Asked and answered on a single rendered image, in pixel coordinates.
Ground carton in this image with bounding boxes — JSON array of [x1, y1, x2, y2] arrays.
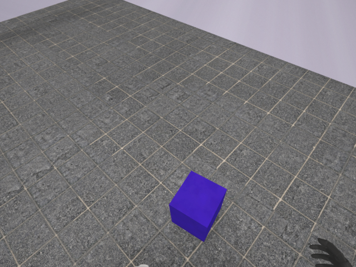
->
[[169, 171, 227, 242]]

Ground robot right hand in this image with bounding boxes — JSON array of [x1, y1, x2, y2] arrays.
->
[[309, 238, 352, 267]]

